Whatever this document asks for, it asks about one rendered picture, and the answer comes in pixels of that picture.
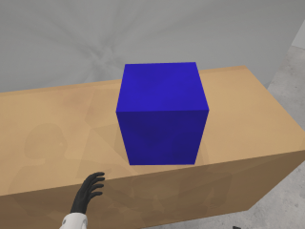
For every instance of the robot left forearm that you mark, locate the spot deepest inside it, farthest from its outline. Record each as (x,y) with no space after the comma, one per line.
(75,221)

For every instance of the carton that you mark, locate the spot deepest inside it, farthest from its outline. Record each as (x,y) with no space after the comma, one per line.
(162,112)

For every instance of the pedestal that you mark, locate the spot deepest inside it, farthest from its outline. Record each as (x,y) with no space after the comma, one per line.
(53,138)

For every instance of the left robot hand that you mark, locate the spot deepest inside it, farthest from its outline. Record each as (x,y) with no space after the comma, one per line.
(84,194)

